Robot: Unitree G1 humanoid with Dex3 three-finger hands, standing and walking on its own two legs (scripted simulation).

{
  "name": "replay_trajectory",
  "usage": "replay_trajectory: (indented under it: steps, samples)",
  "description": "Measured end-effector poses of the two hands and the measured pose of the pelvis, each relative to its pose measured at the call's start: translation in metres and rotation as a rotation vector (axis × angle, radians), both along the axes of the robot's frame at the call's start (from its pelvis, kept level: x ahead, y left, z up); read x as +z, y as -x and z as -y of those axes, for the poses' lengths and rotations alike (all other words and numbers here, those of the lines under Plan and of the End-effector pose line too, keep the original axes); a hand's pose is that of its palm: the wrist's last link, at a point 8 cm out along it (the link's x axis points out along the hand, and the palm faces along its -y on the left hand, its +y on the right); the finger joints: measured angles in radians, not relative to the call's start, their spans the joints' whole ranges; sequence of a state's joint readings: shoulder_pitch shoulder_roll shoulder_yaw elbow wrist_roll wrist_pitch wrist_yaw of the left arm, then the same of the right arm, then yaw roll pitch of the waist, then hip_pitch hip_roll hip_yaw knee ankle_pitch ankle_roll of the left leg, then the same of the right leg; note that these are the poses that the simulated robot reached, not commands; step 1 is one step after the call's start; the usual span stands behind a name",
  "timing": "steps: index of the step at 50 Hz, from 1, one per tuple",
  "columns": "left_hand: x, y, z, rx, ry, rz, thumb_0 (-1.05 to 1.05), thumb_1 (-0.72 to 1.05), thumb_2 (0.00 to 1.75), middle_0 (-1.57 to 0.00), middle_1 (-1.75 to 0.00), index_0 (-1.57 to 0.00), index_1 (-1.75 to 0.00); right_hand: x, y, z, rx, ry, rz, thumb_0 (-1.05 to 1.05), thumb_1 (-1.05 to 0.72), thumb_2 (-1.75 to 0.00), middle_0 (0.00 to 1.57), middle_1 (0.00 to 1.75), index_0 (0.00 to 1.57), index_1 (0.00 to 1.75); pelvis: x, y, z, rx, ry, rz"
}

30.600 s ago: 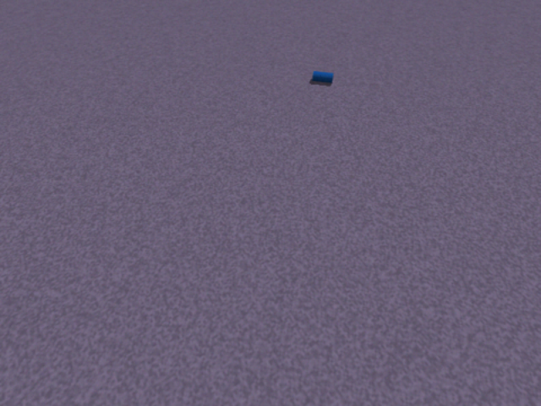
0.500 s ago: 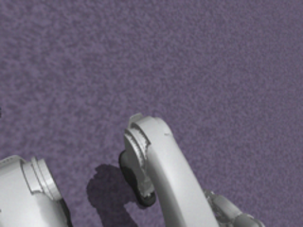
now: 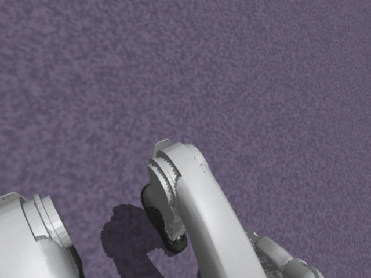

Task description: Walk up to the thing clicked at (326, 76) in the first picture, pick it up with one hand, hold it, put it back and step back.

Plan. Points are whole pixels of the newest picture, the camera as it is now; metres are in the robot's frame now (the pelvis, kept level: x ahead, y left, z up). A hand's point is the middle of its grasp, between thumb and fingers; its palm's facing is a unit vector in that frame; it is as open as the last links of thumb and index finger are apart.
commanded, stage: open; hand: left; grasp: from above
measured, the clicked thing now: out of the picture +0.46 +0.30 -0.27
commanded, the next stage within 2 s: withdraw in 0.56 s
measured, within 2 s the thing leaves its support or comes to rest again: neither
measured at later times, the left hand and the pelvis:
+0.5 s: hand out of the picture +0.45 +0.30 -0.24, palm faces -0.43 -0.15 -0.89, open 13.0 cm; pelvis +0.00 +0.00 +0.00, yaw +0 degrees
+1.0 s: hand out of the picture +0.48 +0.32 -0.17, palm faces -0.28 -0.10 -0.96, open 13.9 cm; pelvis +0.01 +0.00 +0.01, yaw +1 degrees
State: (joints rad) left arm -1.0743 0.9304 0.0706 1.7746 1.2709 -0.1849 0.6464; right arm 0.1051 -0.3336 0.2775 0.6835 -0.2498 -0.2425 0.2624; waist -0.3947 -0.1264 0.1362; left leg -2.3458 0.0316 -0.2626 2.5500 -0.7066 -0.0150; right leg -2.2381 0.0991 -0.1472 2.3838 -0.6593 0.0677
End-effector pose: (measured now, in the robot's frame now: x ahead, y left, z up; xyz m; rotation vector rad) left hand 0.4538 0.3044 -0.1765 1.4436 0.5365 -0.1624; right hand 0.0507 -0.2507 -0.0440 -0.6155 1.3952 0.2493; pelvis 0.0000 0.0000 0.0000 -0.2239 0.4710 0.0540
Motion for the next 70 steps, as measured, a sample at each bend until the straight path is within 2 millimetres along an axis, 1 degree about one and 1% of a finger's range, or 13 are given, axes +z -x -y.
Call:
replay_trajectory:
  steps: [13, 22, 31, 38, 42, 45, 48, 50, 56, 60, 62, 66, 70]
  samples:
    - [-0.006, -0.001, -0.005, 0.007, 0.006, -0.027, 0.00, -0.14, 0.68, -0.42, -0.65, -0.42, -0.65, 0.003, 0.011, 0.000, -0.022, 0.008, -0.042, 0.00, -0.89, -0.90, 0.20, 0.30, 0.20, 0.30, 0.001, -0.002, 0.000, 0.000, 0.003, -0.009]
    - [-0.005, -0.001, -0.001, -0.009, 0.008, -0.011, 0.00, -0.28, 0.80, -0.29, -0.78, -0.29, -0.78, 0.003, 0.005, 0.000, -0.008, 0.005, -0.038, 0.00, -0.89, -0.90, 0.20, 0.30, 0.20, 0.30, 0.003, -0.002, 0.001, -0.002, 0.003, -0.010]
    - [-0.003, 0.000, -0.003, 0.013, 0.000, -0.018, 0.00, -0.37, 0.89, -0.21, -0.87, -0.20, -0.88, 0.003, -0.001, 0.002, 0.001, 0.010, -0.010, 0.00, -0.89, -0.90, 0.20, 0.30, 0.20, 0.30, 0.003, -0.001, 0.001, 0.000, 0.000, -0.008]
    - [-0.002, 0.000, -0.004, 0.013, 0.007, -0.016, 0.00, -0.42, 0.93, -0.16, -0.93, -0.16, -0.93, 0.004, 0.002, 0.002, -0.003, 0.015, -0.021, 0.00, -0.89, -0.90, 0.20, 0.30, 0.20, 0.30, 0.004, 0.000, 0.001, 0.002, 0.000, -0.006]
    - [0.005, -0.006, -0.005, 0.011, -0.003, 0.025, 0.00, -0.44, 0.94, -0.14, -0.95, -0.14, -0.95, 0.005, 0.005, 0.002, -0.013, 0.012, -0.031, 0.00, -0.90, -0.90, 0.20, 0.30, 0.20, 0.30, 0.005, -0.001, 0.002, 0.002, 0.000, -0.016]
    - [0.019, -0.015, -0.006, 0.012, -0.017, 0.081, 0.00, -0.46, 0.95, -0.12, -0.97, -0.13, -0.96, 0.004, 0.005, 0.002, -0.035, 0.000, -0.031, 0.00, -0.90, -0.90, 0.20, 0.30, 0.20, 0.30, 0.007, -0.003, 0.002, 0.003, -0.003, -0.033]
    - [0.043, -0.020, -0.009, 0.028, -0.039, 0.141, 0.00, -0.47, 0.96, -0.11, -0.98, -0.12, -0.97, 0.001, 0.003, 0.002, -0.076, -0.022, -0.027, 0.00, -0.90, -0.90, 0.20, 0.30, 0.20, 0.30, 0.009, -0.006, 0.003, 0.006, -0.008, -0.062]
    - [0.060, -0.021, -0.013, 0.045, -0.059, 0.148, 0.00, -0.48, 0.97, -0.11, -0.98, -0.11, -0.98, -0.003, -0.002, 0.003, -0.110, -0.038, -0.015, 0.00, -0.90, -0.90, 0.20, 0.30, 0.20, 0.30, 0.012, -0.008, 0.003, 0.010, -0.014, -0.080]
    - [0.118, -0.012, -0.026, 0.098, -0.090, 0.100, 0.00, -0.50, 0.99, -0.10, -0.98, -0.09, -0.98, -0.010, -0.021, 0.005, -0.194, -0.086, 0.039, 0.00, -0.90, -0.90, 0.20, 0.30, 0.20, 0.30, 0.028, -0.006, 0.004, 0.036, -0.043, -0.110]
    - [0.158, -0.003, -0.026, 0.086, -0.087, 0.043, 0.00, -0.51, 1.00, -0.10, -0.98, -0.09, -0.99, -0.006, -0.036, 0.006, -0.215, -0.101, 0.068, 0.00, -0.90, -0.90, 0.20, 0.30, 0.20, 0.30, 0.045, -0.002, 0.006, 0.058, -0.066, -0.115]
    - [0.174, 0.001, -0.023, 0.075, -0.077, 0.013, 0.00, -0.51, 1.00, -0.10, -0.97, -0.09, -0.99, -0.001, -0.042, 0.008, -0.217, -0.097, 0.086, 0.00, -0.90, -0.90, 0.20, 0.30, 0.20, 0.30, 0.054, 0.000, 0.008, 0.066, -0.075, -0.114]
    - [0.191, 0.007, -0.014, 0.040, -0.047, -0.037, 0.00, -0.50, 1.00, -0.11, -0.97, -0.09, -0.99, 0.013, -0.048, 0.015, -0.210, -0.058, 0.121, 0.00, -0.90, -0.90, 0.20, 0.30, 0.20, 0.30, 0.067, 0.005, 0.011, 0.077, -0.088, -0.105]
    - [0.194, 0.010, -0.005, -0.006, -0.023, -0.050, 0.00, -0.50, 1.00, -0.11, -0.97, -0.10, -0.99, 0.024, -0.046, 0.024, -0.199, -0.003, 0.136, 0.00, -0.90, -0.90, 0.20, 0.30, 0.20, 0.30, 0.073, 0.010, 0.014, 0.082, -0.096, -0.101]
